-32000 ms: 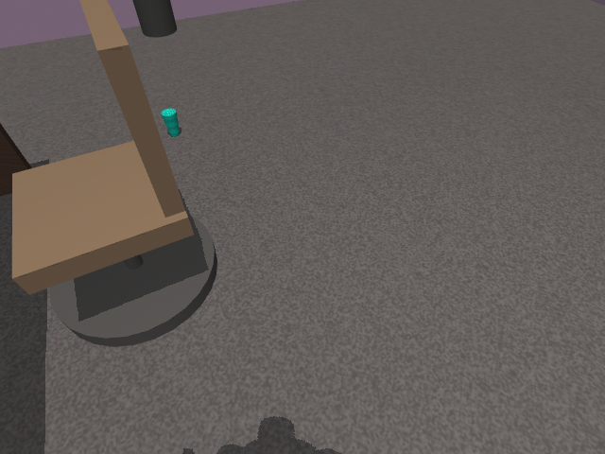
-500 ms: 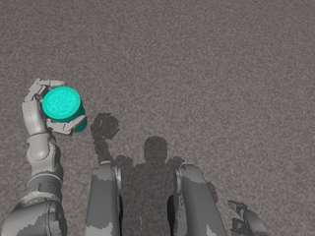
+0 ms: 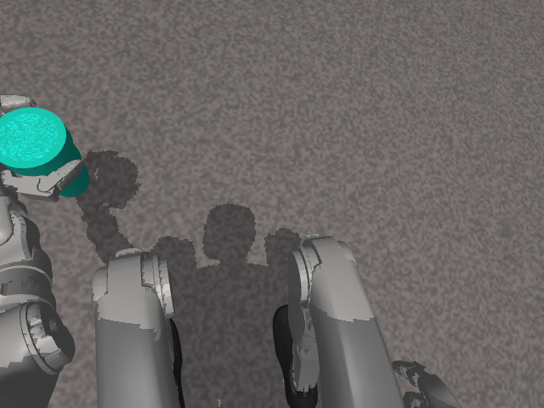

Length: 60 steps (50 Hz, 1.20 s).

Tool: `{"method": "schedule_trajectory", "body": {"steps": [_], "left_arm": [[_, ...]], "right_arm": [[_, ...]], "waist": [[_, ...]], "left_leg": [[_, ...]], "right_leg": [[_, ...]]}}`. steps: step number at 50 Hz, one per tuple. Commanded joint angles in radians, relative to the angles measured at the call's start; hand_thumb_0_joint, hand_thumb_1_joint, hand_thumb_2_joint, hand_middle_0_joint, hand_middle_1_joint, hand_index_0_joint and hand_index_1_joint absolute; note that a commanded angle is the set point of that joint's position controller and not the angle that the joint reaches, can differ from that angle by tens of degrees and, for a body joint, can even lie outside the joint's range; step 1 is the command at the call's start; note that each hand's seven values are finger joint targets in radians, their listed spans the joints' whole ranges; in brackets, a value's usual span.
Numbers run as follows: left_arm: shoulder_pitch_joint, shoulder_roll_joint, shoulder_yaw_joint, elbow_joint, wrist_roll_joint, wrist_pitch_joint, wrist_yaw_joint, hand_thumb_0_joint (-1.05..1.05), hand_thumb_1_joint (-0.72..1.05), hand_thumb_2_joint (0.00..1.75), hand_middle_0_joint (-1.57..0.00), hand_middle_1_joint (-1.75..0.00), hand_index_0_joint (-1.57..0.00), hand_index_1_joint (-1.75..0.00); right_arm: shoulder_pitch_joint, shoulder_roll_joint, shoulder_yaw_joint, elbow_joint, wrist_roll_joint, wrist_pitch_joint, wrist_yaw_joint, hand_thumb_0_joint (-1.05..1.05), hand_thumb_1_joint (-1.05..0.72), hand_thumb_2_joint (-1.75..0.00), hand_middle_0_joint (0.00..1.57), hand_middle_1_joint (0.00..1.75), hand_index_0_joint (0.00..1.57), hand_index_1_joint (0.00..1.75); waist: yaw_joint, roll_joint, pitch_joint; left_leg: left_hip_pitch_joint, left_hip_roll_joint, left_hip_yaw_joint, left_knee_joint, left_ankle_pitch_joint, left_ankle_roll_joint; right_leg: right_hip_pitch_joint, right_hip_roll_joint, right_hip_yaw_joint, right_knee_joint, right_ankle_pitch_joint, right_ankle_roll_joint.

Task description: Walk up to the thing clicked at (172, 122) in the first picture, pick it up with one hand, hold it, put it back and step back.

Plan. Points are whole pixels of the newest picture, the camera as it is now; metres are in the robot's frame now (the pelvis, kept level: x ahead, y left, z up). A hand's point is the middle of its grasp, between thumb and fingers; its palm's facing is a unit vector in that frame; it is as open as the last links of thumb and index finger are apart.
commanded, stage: crouch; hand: left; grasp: from the side
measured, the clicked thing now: (52, 162) +0.46 +0.28 -0.09
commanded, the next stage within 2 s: lower in 0.44 s
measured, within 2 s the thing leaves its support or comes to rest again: neither
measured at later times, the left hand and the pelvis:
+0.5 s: hand (53, 165) +0.47 +0.29 -0.13, palm faces +0.34 -0.94 -0.04, open 10.9 cm; pelvis +0.00 +0.00 -0.04, yaw -4 degrees
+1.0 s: hand (70, 178) +0.47 +0.29 -0.20, palm faces +0.36 -0.93 -0.04, open 10.9 cm; pelvis +0.00 +0.01 -0.05, yaw -7 degrees
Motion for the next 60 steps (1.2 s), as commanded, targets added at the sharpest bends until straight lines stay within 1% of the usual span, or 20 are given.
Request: {"method": "schedule_trajectory", "body": {"steps": [1, 7, 9, 12, 15, 17, 19, 25, 27, 28, 32, 34, 35, 36, 37, 40, 43, 50, 55, 60], "left_arm": [[-0.392, 0.338, 0.051, -0.303, -0.030, -0.119, -0.008, 0.00, 0.12, 1.24, -1.17, -1.33, -1.18, -1.34], [-0.371, 0.357, 0.058, -0.290, -0.024, -0.122, -0.011, 0.00, 0.14, 1.25, -1.19, -1.34, -1.19, -1.35], [-0.333, 0.385, 0.081, -0.291, -0.024, -0.120, -0.014, 0.00, 0.15, 1.24, -1.19, -1.34, -1.20, -1.34], [-0.350, 0.359, 0.062, -0.287, -0.033, -0.124, -0.019, 0.00, 0.18, 1.25, -1.19, -1.34, -1.20, -1.35], [-0.316, 0.395, 0.084, -0.283, -0.032, -0.126, -0.015, 0.00, 0.15, 1.25, -1.19, -1.35, -1.21, -1.36], [-0.346, 0.391, 0.062, -0.320, -0.032, -0.129, -0.017, 0.00, 0.14, 1.24, -1.20, -1.35, -1.21, -1.36], [-0.284, 0.393, 0.083, -0.286, -0.035, -0.124, -0.012, 0.00, 0.12, 1.25, -1.21, -1.36, -1.22, -1.37], [-0.320, 0.398, 0.051, -0.317, -0.031, -0.134, -0.005, 0.00, 0.12, 1.25, -1.21, -1.37, -1.22, -1.37], [-0.285, 0.414, 0.071, -0.308, -0.033, -0.137, 0.001, 0.00, 0.13, 1.26, -1.23, -1.39, -1.25, -1.39], [-0.302, 0.405, 0.056, -0.312, -0.034, -0.138, 0.004, 0.00, 0.06, 1.22, -1.25, -1.40, -1.27, -1.40], [-0.254, 0.375, 0.059, -0.198, -0.046, -0.152, 0.020, 0.00, 0.05, 1.23, -1.25, -1.41, -1.27, -1.40], [-0.264, 0.437, 0.083, -0.188, -0.041, -0.171, 0.030, 0.00, 0.05, 1.22, -1.23, -1.40, -1.26, -1.40], [-0.263, 0.411, 0.046, -0.179, -0.031, -0.179, 0.027, 0.00, 0.06, 1.22, -1.23, -1.40, -1.25, -1.39], [-0.254, 0.466, 0.083, -0.191, -0.024, -0.190, 0.031, 0.00, 0.06, 1.22, -1.23, -1.40, -1.26, -1.39], [-0.261, 0.485, 0.086, -0.182, -0.023, -0.197, 0.036, 0.00, 0.07, 1.21, -1.24, -1.40, -1.26, -1.39], [-0.276, 0.455, 0.070, -0.190, -0.041, -0.224, 0.041, 0.00, 0.09, 1.22, -1.22, -1.39, -1.25, -1.39], [-0.258, 0.521, 0.100, -0.174, -0.037, -0.244, 0.041, 0.00, 0.06, 1.19, -1.21, -1.36, -1.23, -1.36], [-0.255, 0.548, 0.083, -0.132, -0.037, -0.272, 0.041, 0.00, 0.04, 1.17, -1.18, -1.34, -1.21, -1.33], [-0.218, 0.570, 0.102, -0.100, -0.040, -0.286, 0.056, 0.00, 0.01, 1.18, -1.17, -1.36, -1.20, -1.35], [-0.219, 0.593, 0.096, -0.056, -0.038, -0.301, 0.064, 0.00, 0.01, 1.19, -1.17, -1.36, -1.20, -1.35]], "right_arm": [[0.109, -0.253, -0.059, -0.056, -0.010, -0.013, -0.018, 0.00, -0.92, -0.91, 0.20, 0.30, 0.20, 0.30], [0.100, -0.265, -0.032, -0.053, -0.030, 0.001, -0.011, 0.00, -0.92, -0.91, 0.20, 0.30, 0.20, 0.30], [0.090, -0.276, -0.028, -0.057, -0.036, 0.004, -0.007, 0.00, -0.92, -0.91, 0.20, 0.30, 0.20, 0.30], [0.077, -0.284, -0.016, -0.063, -0.042, 0.008, -0.004, 0.00, -0.92, -0.91, 0.20, 0.30, 0.20, 0.30], [0.072, -0.289, -0.004, -0.065, -0.052, 0.011, -0.004, 0.00, -0.92, -0.91, 0.20, 0.30, 0.20, 0.30], [0.058, -0.294, 0.000, -0.072, -0.056, 0.012, -0.002, 0.00, -0.92, -0.91, 0.20, 0.30, 0.20, 0.30], [0.061, -0.302, 0.005, -0.072, -0.059, 0.015, -0.001, 0.00, -0.92, -0.91, 0.20, 0.30, 0.20, 0.30], [0.038, -0.314, 0.025, -0.082, -0.068, 0.018, 0.000, 0.00, -0.92, -0.91, 0.20, 0.30, 0.20, 0.30], [0.033, -0.320, 0.032, -0.084, -0.074, 0.018, 0.000, 0.00, -0.92, -0.91, 0.20, 0.30, 0.20, 0.30], [0.024, -0.320, 0.033, -0.086, -0.073, 0.018, 0.002, 0.00, -0.93, -0.91, 0.20, 0.30, 0.20, 0.30], [0.007, -0.328, 0.065, -0.099, -0.081, 0.018, 0.007, 0.00, -0.92, -0.91, 0.20, 0.30, 0.20, 0.30], [-0.008, -0.334, 0.081, -0.102, -0.089, 0.020, 0.005, 0.00, -0.92, -0.91, 0.20, 0.30, 0.20, 0.30], [-0.019, -0.334, 0.088, -0.103, -0.093, 0.020, 0.008, 0.00, -0.92, -0.91, 0.20, 0.30, 0.20, 0.30], [-0.028, -0.346, 0.092, -0.113, -0.100, 0.021, 0.007, 0.00, -0.92, -0.91, 0.20, 0.30, 0.20, 0.30], [-0.032, -0.350, 0.100, -0.110, -0.105, 0.022, 0.007, 0.00, -0.92, -0.91, 0.20, 0.30, 0.20, 0.30], [-0.053, -0.361, 0.119, -0.126, -0.116, 0.015, 0.012, 0.00, -0.92, -0.91, 0.20, 0.30, 0.20, 0.30], [-0.062, -0.378, 0.134, -0.119, -0.127, 0.017, 0.010, 0.00, -0.93, -0.91, 0.20, 0.30, 0.20, 0.30], [-0.085, -0.400, 0.174, -0.120, -0.153, 0.019, 0.009, 0.00, -0.93, -0.91, 0.20, 0.30, 0.20, 0.30], [-0.115, -0.416, 0.196, -0.136, -0.168, 0.023, 0.010, 0.00, -0.92, -0.91, 0.20, 0.30, 0.20, 0.30], [-0.141, -0.423, 0.221, -0.143, -0.179, 0.027, 0.008, 0.00, -0.92, -0.91, 0.20, 0.30, 0.20, 0.30]], "waist": [[0.031, 0.332, -0.731], [0.005, 0.318, -0.674], [0.022, 0.341, -0.686], [-0.002, 0.323, -0.643], [0.004, 0.319, -0.636], [-0.002, 0.353, -0.636], [0.004, 0.353, -0.640], [-0.027, 0.371, -0.586], [-0.021, 0.356, -0.590], [-0.022, 0.378, -0.578], [-0.057, 0.319, -0.504], [-0.051, 0.297, -0.496], [-0.055, 0.317, -0.471], [-0.049, 0.342, -0.487], [-0.052, 0.358, -0.491], [-0.074, 0.361, -0.487], [-0.074, 0.393, -0.478], [-0.112, 0.427, -0.440], [-0.107, 0.429, -0.421], [-0.127, 0.407, -0.371]], "left_leg": [[0.522, -0.014, 0.077, -0.215, 0.090, 0.033], [0.445, -0.008, 0.065, -0.149, 0.121, 0.035], [0.466, -0.006, 0.057, -0.145, 0.128, 0.031], [0.433, -0.004, 0.047, -0.122, 0.115, 0.032], [0.412, -0.001, 0.052, -0.097, 0.112, 0.034], [0.434, 0.000, 0.046, -0.099, 0.099, 0.029], [0.451, 0.001, 0.038, -0.094, 0.132, 0.025], [0.435, 0.004, 0.021, -0.082, 0.114, 0.022], [0.440, 0.006, 0.018, -0.071, 0.126, 0.024], [0.439, 0.007, 0.017, -0.073, 0.119, 0.021], [0.390, 0.008, -0.003, -0.053, 0.107, 0.023], [0.366, 0.011, -0.002, -0.039, 0.085, 0.028], [0.378, 0.012, -0.006, -0.046, 0.076, 0.024], [0.408, 0.016, -0.012, -0.049, 0.091, 0.020], [0.418, 0.017, -0.015, -0.042, 0.093, 0.020], [0.437, 0.020, -0.026, -0.032, 0.104, 0.018], [0.454, 0.025, -0.036, -0.028, 0.118, 0.012], [0.476, 0.034, -0.058, -0.007, 0.147, 0.008], [0.498, 0.041, -0.076, -0.005, 0.169, 0.003], [0.458, 0.044, -0.085, 0.009, 0.148, 0.007]], "right_leg": [[0.293, 0.029, -0.059, -0.228, 0.176, -0.043], [0.310, 0.038, -0.068, -0.189, 0.220, -0.035], [0.302, 0.039, -0.077, -0.171, 0.220, -0.037], [0.280, 0.042, -0.088, -0.159, 0.217, -0.035], [0.311, 0.049, -0.088, -0.160, 0.221, -0.030], [0.284, 0.048, -0.096, -0.148, 0.208, -0.035], [0.291, 0.050, -0.105, -0.137, 0.233, -0.035], [0.272, 0.050, -0.121, -0.124, 0.227, -0.036], [0.287, 0.052, -0.122, -0.124, 0.239, -0.033], [0.263, 0.052, -0.123, -0.115, 0.229, -0.037], [0.275, 0.058, -0.144, -0.113, 0.230, -0.032], [0.298, 0.062, -0.144, -0.121, 0.217, -0.026], [0.271, 0.061, -0.148, -0.113, 0.204, -0.031], [0.276, 0.063, -0.154, -0.106, 0.214, -0.033], [0.278, 0.064, -0.155, -0.102, 0.217, -0.031], [0.285, 0.067, -0.164, -0.097, 0.233, -0.029], [0.294, 0.070, -0.174, -0.082, 0.242, -0.030], [0.307, 0.073, -0.193, -0.073, 0.279, -0.024], [0.315, 0.078, -0.211, -0.065, 0.290, -0.022], [0.325, 0.083, -0.221, -0.064, 0.290, -0.016]]}}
